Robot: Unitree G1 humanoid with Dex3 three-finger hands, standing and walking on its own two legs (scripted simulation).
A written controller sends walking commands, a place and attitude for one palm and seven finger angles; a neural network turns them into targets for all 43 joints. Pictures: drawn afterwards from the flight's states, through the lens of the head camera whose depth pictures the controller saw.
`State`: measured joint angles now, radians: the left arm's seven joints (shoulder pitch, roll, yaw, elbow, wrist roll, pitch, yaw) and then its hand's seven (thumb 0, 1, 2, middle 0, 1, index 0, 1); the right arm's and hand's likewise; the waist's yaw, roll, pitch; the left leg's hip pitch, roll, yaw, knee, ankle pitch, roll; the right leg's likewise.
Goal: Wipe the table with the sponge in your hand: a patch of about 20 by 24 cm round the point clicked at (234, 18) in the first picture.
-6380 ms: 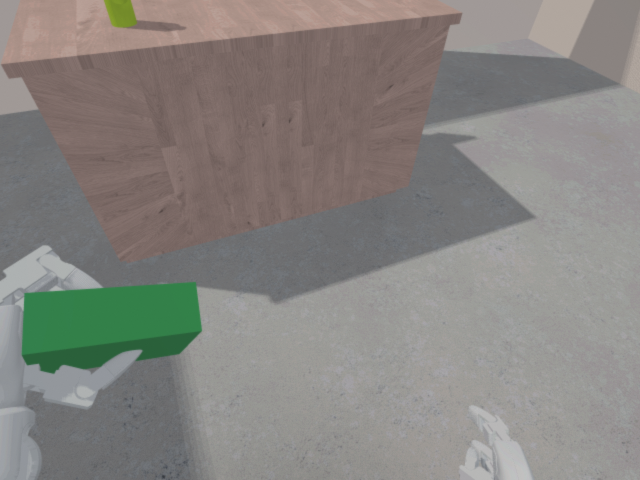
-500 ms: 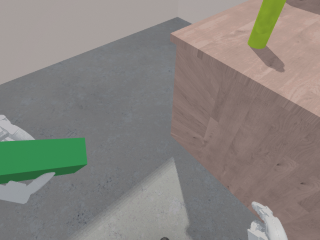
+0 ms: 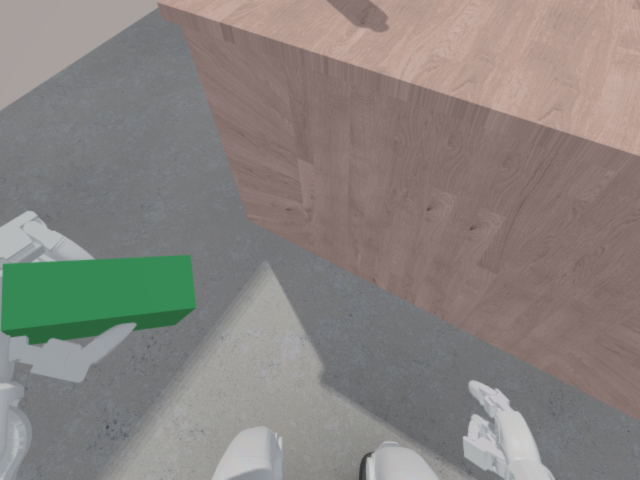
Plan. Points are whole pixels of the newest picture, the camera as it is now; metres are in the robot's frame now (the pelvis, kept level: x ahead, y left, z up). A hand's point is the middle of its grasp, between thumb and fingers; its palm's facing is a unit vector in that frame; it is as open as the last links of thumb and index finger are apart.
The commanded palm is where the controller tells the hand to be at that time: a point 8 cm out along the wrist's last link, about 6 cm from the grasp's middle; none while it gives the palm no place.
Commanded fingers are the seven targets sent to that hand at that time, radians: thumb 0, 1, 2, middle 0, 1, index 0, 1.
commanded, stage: turn to face it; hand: left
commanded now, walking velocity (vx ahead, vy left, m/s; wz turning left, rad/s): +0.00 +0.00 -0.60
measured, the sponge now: (133, 297) +0.26 +0.18 +0.14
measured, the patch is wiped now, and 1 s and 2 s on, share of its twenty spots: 0.00 0.00 0.00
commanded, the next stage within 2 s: take the last steps up to it in 1.42 s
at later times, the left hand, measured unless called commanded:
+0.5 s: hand (214, 347) +0.21 +0.09 +0.18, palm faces +0.12 -0.89 -0.44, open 9.0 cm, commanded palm +0.16 +0.16 +0.19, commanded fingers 0.00 0.10 1.30 -1.20 -1.60 -1.20 -1.60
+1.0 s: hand out of the picture +0.12 -0.02 +0.19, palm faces -0.13 -0.90 -0.43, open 9.0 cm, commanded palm +0.11 +0.05 +0.19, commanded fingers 0.00 0.10 1.30 -1.20 -1.60 -1.20 -1.60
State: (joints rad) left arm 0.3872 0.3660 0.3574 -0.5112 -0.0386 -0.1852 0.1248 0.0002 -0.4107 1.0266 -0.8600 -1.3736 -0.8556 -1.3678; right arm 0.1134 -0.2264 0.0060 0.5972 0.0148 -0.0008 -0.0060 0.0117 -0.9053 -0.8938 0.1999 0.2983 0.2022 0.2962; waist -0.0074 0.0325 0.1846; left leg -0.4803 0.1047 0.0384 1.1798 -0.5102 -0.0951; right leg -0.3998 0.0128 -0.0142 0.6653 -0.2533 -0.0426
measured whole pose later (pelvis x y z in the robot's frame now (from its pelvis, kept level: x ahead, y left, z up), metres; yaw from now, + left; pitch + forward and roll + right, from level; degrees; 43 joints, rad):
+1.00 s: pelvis -0.18 -0.09 +0.02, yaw -34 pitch +2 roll +5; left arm 0.48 0.37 0.34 -0.52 -0.05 -0.19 0.14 0.00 -0.40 1.01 -0.86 -1.36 -0.85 -1.36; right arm 0.15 -0.28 -0.04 0.54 0.01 0.10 -0.02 0.01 -0.91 -0.89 0.19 0.30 0.19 0.29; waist 0.04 -0.06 0.02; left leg -0.26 -0.02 0.04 0.64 -0.51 -0.04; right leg -0.38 0.16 0.12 0.31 0.05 -0.11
